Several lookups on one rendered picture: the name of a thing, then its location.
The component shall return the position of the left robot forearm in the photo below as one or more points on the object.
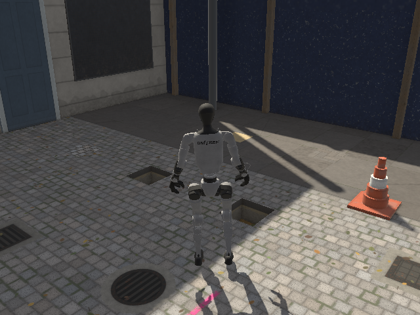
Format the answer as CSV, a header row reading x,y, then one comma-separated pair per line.
x,y
176,172

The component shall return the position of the left robot upper arm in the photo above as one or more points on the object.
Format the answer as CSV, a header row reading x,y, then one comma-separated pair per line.
x,y
184,148

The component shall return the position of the robot right thigh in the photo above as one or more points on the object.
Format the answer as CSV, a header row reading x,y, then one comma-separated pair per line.
x,y
226,191

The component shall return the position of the right robot forearm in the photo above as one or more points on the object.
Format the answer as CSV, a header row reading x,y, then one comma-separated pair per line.
x,y
241,169

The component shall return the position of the robot thigh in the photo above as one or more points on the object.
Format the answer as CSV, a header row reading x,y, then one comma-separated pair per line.
x,y
194,192
226,191

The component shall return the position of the robot right hand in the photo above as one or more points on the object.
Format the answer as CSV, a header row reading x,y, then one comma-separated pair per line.
x,y
246,179

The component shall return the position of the right robot upper arm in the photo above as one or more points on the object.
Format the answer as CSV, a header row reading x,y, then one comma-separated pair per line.
x,y
232,147

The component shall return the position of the robot left thigh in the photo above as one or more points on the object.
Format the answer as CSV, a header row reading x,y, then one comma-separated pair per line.
x,y
194,192

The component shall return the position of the robot left hand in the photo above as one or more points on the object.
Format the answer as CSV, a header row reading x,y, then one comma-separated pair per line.
x,y
177,184

